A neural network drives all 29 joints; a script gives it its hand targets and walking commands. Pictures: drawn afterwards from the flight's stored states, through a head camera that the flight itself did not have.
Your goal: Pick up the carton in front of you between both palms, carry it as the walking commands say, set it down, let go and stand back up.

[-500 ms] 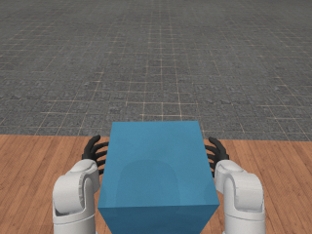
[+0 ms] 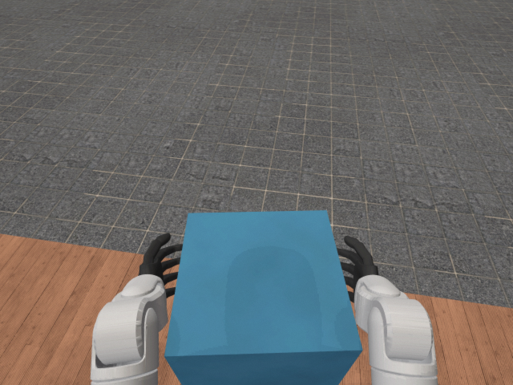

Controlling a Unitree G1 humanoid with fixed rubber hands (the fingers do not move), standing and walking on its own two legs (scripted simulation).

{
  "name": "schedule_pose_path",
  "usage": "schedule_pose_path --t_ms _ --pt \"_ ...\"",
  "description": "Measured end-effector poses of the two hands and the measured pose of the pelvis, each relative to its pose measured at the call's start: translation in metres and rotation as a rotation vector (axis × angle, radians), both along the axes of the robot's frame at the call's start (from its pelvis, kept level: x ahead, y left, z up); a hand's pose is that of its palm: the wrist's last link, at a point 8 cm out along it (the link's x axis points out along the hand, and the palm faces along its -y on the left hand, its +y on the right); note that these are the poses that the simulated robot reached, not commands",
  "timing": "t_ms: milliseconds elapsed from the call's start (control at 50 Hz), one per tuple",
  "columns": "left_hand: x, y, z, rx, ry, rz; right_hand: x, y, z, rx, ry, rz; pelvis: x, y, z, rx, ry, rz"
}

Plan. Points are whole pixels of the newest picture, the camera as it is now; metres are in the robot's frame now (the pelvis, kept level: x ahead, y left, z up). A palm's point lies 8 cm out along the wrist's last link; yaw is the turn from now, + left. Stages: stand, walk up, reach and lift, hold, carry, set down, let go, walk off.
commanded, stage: carry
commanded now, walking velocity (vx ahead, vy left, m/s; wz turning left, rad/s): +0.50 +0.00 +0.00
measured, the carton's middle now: (259, 312) +0.25 +0.01 -0.01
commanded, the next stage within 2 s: none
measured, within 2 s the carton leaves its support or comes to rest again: neither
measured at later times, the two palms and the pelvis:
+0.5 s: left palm (188, 103) +0.67 +0.18 +0.10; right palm (325, 114) +0.63 -0.12 +0.10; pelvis +0.31 +0.06 -0.01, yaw -3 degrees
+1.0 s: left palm (204, 55) +0.98 +0.19 +0.07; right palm (305, 56) +0.99 -0.11 +0.06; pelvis +0.62 +0.01 -0.02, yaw +0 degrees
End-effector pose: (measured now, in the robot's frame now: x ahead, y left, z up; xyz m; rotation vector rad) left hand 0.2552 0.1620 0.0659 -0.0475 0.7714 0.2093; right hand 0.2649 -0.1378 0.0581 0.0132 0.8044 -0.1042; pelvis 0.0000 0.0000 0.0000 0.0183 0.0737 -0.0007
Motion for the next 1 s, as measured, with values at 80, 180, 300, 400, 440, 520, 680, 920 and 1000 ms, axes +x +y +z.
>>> schedule_pose_path --t_ms 80,180,300,400,440,520,680,920,1000 --pt "0.059 0.000 0.014 0.002 -0.053 -0.023 0.051 0.000 0.012 0.004 -0.053 -0.025 0.053 0.006 0.001 0.002 -0.002 -0.003" --pt "0.146 0.008 0.023 -0.024 -0.140 -0.052 0.128 0.008 0.025 0.001 -0.140 -0.072 0.127 0.022 -0.013 -0.016 -0.015 -0.017" --pt "0.265 0.018 0.019 -0.019 -0.177 -0.135 0.230 0.018 0.032 -0.059 -0.175 -0.108 0.206 0.044 -0.035 -0.021 -0.032 -0.048" --pt "0.340 0.013 0.022 -0.017 -0.072 -0.176 0.292 0.015 0.032 -0.075 -0.068 -0.124 0.254 0.056 -0.019 -0.032 -0.013 -0.052" --pt "0.369 0.013 0.026 -0.009 -0.059 -0.181 0.320 0.015 0.035 -0.072 -0.054 -0.124 0.274 0.058 -0.014 -0.038 -0.008 -0.052" --pt "0.428 0.016 0.037 0.009 -0.066 -0.180 0.384 0.017 0.045 -0.076 -0.061 -0.101 0.318 0.058 -0.010 -0.043 0.001 -0.048" --pt "0.552 0.013 0.041 0.025 -0.058 -0.146 0.521 0.013 0.047 -0.080 -0.055 -0.048 0.424 0.043 -0.019 -0.032 0.011 -0.023" --pt "0.674 0.025 -0.004 0.018 0.048 -0.003 0.681 0.024 -0.002 -0.022 0.048 0.037 0.571 0.013 -0.019 -0.001 0.022 -0.002" --pt "0.722 0.026 0.004 0.007 -0.022 0.012 0.728 0.026 0.004 -0.001 -0.020 0.017 0.615 0.014 -0.017 0.005 0.034 -0.004"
